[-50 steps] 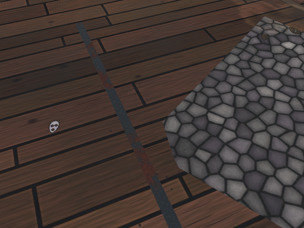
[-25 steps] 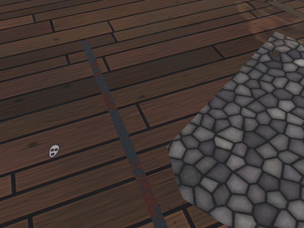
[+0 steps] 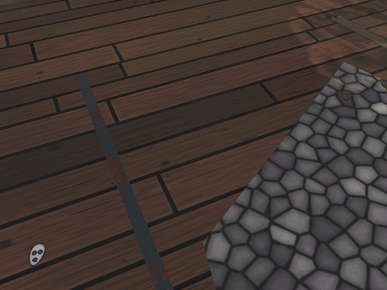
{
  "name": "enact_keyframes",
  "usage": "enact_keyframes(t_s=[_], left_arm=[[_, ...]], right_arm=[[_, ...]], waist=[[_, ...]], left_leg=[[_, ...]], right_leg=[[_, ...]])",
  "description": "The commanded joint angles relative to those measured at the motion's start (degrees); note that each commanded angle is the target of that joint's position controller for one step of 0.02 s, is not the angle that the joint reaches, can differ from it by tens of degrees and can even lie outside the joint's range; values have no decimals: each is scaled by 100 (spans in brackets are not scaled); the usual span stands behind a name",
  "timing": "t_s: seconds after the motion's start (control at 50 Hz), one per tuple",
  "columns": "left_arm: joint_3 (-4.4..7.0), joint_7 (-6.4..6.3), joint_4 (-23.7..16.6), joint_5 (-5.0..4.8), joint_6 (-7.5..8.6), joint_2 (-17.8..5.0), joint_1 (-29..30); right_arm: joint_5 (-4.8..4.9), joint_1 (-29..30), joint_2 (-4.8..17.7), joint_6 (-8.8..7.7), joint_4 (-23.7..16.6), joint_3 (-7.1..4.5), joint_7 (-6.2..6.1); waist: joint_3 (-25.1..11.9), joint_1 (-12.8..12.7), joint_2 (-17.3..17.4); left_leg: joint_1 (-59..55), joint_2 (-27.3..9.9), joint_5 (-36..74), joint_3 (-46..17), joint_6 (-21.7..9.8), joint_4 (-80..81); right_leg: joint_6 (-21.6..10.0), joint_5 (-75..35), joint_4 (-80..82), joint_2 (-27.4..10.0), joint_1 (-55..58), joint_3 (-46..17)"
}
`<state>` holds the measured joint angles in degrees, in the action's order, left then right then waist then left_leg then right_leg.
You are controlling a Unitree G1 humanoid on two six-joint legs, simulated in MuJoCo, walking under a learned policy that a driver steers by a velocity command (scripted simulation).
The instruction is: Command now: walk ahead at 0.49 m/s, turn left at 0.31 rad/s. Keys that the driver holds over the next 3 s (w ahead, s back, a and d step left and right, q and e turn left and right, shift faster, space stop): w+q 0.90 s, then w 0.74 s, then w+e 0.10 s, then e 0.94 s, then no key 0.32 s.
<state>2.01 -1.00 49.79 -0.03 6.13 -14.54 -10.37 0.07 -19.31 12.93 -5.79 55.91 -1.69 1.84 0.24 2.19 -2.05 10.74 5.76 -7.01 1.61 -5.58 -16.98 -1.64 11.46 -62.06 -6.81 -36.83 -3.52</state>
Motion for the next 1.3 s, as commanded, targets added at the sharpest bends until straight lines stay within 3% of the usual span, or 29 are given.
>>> enact_keyframes(t_s=[0.02,0.14,0.2,0.24,0.26,0.28,0.3,0.32,0.34,0.38,0.42,0.54,0.68,0.74,0.76,0.78,0.8,0.82,0.84,0.86,0.88,0.9,0.92,0.96,1.02,1.1,1.2,1.26,1.3], left_arm=[[60,-57,-329,56,-2,-258,-31],[38,70,-680,-93,85,-327,1161],[130,126,-727,-116,179,-594,1040],[282,91,-489,-71,241,-873,29],[394,51,-355,-3,259,-1274,-996],[517,70,-239,57,166,-1751,-1389],[384,92,-356,73,179,-1113,-1182],[277,98,-454,28,187,-724,-862],[223,122,-506,22,170,-611,-475],[176,136,-456,41,128,-442,-157],[215,135,-347,54,153,-483,-244],[334,47,-155,66,104,-791,-460],[410,5,11,-79,-71,-1072,-871],[476,-26,-32,-129,-175,-1318,-766],[495,-46,-56,-139,-225,-1389,-703],[469,-66,-99,-148,-251,-1344,-646],[346,-56,-266,33,-201,-1009,-767],[121,30,-646,62,25,-343,-1125],[226,116,-756,-149,265,-896,-403],[240,138,-882,-288,331,-957,-64],[226,85,-831,-177,328,-885,-80],[279,38,-765,-34,267,-936,-148],[303,57,-726,-6,170,-933,-332],[291,72,-733,50,28,-769,-429],[230,49,-911,96,-43,-582,59],[163,122,-1093,33,0,-448,805],[137,284,-1373,-33,87,-485,1542],[144,380,-1474,-38,141,-533,1554],[213,374,-1387,-34,150,-678,1073]], right_arm=[[24,315,858,-96,-460,-169,-139],[164,-363,1014,29,-391,-249,-243],[157,-345,1042,107,-441,-291,-287],[110,-189,809,144,-581,-229,-291],[24,-93,414,125,-762,-100,-266],[153,-744,-12,11,-1004,20,-234],[282,-708,660,-10,-892,-116,-255],[280,-271,973,22,-944,-212,-261],[226,-111,876,73,-961,-225,-275],[163,26,694,171,-1056,-266,-237],[177,68,492,261,-1147,-249,-187],[146,851,407,313,-1602,-235,-92],[146,2048,378,307,-2195,-187,162],[126,1764,619,344,-2274,-312,199],[136,1177,808,358,-2148,-428,186],[143,180,1138,372,-1866,-625,119],[147,-609,1693,423,-1685,-812,-30],[137,-235,2177,343,-1885,-815,-31],[77,-475,1643,283,-1890,-665,7],[48,-279,1327,218,-1836,-575,18],[88,159,1130,183,-1896,-509,29],[86,542,927,174,-1976,-441,19],[32,746,829,171,-2048,-395,-1],[30,726,859,119,-2001,-397,-36],[34,376,967,80,-1788,-408,-134],[71,13,997,104,-1581,-384,-199],[90,-442,1075,137,-1295,-379,-217],[85,-522,1128,216,-1187,-396,-260],[82,-369,1223,260,-1197,-415,-272]], waist=[[320,-274,422],[228,150,593],[119,-35,702],[-370,-544,691],[-1232,-946,-9],[-1801,-607,-1980],[-1519,-666,-1317],[-907,-682,-660],[-608,-515,-234],[-164,-291,-377],[-74,-246,-393],[126,-355,-166],[510,-667,-144],[154,-324,-396],[-188,33,-427],[-703,546,-254],[-1191,735,683],[-1948,31,1877],[-2081,515,1062],[-1301,410,865],[-796,83,245],[-587,-153,231],[-482,-336,348],[-426,-422,368],[-197,-276,413],[-33,68,573],[291,369,594],[283,283,675],[1,-13,813]], left_leg=[[854,-1416,163,-1325,-973,1117],[266,-1495,-259,-1595,-724,576],[-89,-1640,-511,-2030,-575,36],[204,-1220,-173,-1960,-328,-1043],[970,-729,-760,-1378,-96,-2853],[3010,-68,-2552,-687,149,-4540],[3633,-485,-2427,-1115,163,-5491],[3726,-696,-1865,-1134,144,-5694],[3446,-913,-1383,-1023,219,-5607],[3090,-1189,-883,-933,304,-5171],[2983,-1230,-631,-756,367,-5097],[3331,-1255,476,-691,453,-3698],[3149,-1122,458,-31,183,-2281],[2163,-642,-371,450,-137,-2107],[1375,-369,-487,600,-293,-1964],[-98,-118,-122,578,-517,-1561],[-1896,-1118,15,-1010,-882,-1437],[-3456,-2488,-992,-4546,-2063,-433],[-3381,-2530,-1183,-4767,-1871,128],[-2752,-2335,-754,-3846,-1585,56],[-1736,-2051,-130,-3094,-1348,46],[-985,-1804,385,-2552,-1176,90],[-494,-1666,683,-2261,-1120,230],[-27,-1560,1330,-1925,-1166,406],[98,-1417,1824,-1448,-1086,554],[-113,-1238,1261,-1155,-742,551],[-914,-1633,942,-1492,-737,310],[-1445,-1861,1527,-1646,-636,-34],[-1444,-1763,2931,-1541,-497,-529]], right_leg=[[209,-929,1228,-25,224,49],[378,-1463,3076,414,796,37],[259,-898,3543,467,1306,-49],[-9,-454,3791,356,2708,-50],[-370,-153,3795,-684,4194,-988],[-1234,722,4363,-1900,5815,-3471],[-1223,1401,4572,-1858,5526,-3867],[-961,1030,4569,-1641,4855,-2871],[-806,333,4682,-1336,4183,-2090],[-666,-402,5019,-918,3386,-1090],[-721,-1067,5199,-771,3156,-494],[-802,-1846,5358,-827,3355,497],[-600,-1931,5113,-1051,4035,1189],[-442,-4262,4157,-1056,4190,1503],[-375,-5044,3296,-973,4103,1621],[-195,-4904,2007,-739,3523,1747],[79,-2132,71,-412,1813,1718],[337,2181,-1848,822,-469,766],[194,1961,-2163,613,-1084,-237],[51,1474,-1906,379,-1329,-146],[40,1009,-1347,114,-964,-143],[87,775,-856,-68,-495,-138],[126,598,-637,-181,-118,-146],[273,347,-284,-165,148,-2],[432,-482,599,-105,-106,106],[356,-1832,2165,114,-14,175],[143,-1769,3014,291,-316,197],[-72,-1105,3295,401,-283,244],[-259,-701,3409,668,624,477]])
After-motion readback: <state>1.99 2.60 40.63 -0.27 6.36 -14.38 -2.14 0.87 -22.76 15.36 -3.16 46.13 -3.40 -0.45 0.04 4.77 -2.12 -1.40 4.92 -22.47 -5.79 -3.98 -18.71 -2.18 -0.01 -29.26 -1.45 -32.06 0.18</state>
